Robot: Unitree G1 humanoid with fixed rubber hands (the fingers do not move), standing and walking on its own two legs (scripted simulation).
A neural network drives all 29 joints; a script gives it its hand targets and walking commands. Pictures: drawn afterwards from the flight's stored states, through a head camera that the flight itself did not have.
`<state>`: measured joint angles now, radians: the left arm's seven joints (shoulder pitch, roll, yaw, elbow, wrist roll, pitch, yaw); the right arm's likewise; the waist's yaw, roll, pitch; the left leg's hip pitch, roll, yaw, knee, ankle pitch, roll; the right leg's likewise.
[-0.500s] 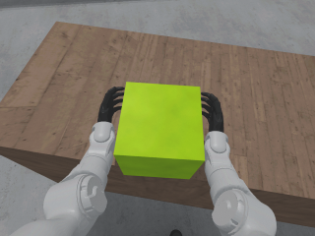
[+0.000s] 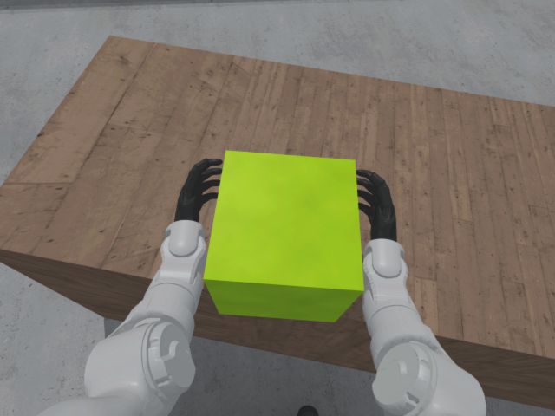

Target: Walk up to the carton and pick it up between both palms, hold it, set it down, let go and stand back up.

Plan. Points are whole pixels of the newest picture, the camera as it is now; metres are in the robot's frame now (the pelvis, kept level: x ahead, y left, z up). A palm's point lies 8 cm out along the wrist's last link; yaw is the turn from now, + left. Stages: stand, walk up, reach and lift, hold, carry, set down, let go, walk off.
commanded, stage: reach and lift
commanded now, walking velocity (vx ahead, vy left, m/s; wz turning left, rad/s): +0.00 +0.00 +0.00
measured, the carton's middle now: (283, 241) +0.38 +0.01 -0.04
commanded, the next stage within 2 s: none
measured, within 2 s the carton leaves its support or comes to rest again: leaves its support in 0.84 s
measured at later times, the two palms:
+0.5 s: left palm (188, 215) +0.39 +0.16 +0.00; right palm (380, 231) +0.39 -0.13 +0.01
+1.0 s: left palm (186, 215) +0.39 +0.16 +0.01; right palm (382, 229) +0.38 -0.13 +0.02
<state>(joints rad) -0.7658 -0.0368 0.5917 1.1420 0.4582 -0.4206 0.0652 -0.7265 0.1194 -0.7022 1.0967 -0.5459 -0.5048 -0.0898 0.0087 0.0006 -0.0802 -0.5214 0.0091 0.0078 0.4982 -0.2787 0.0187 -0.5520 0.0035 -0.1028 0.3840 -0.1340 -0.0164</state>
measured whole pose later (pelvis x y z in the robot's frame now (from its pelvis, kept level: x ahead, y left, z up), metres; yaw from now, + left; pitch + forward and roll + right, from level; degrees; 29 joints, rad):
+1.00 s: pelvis +0.00 +0.00 +0.01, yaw +1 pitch +15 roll -2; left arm -0.71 -0.02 0.46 1.14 0.35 -0.40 0.10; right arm -0.67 0.11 -0.59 1.12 -0.45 -0.51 -0.12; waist -0.01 -0.02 -0.11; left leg -0.46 0.01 -0.01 0.44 -0.25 0.01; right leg -0.46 0.01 -0.12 0.29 -0.09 -0.02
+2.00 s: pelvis +0.00 +0.01 +0.01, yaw +3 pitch -4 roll -2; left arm -0.51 -0.09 0.26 0.38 0.29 0.29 0.04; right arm -0.50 0.03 -0.10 0.63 0.05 0.01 -0.17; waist -0.06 -0.04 0.04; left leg -0.02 -0.01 -0.02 0.34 -0.24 0.02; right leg -0.02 0.00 -0.13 0.20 -0.10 0.00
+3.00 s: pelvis -0.02 +0.01 +0.01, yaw +2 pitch -7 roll -2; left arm -0.55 -0.11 0.24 0.15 0.36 0.58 0.00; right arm -0.52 0.02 -0.08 0.52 0.10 0.15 -0.17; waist -0.08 -0.06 0.06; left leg 0.01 -0.01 -0.01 0.36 -0.24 0.03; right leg -0.01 -0.01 -0.12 0.25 -0.11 0.00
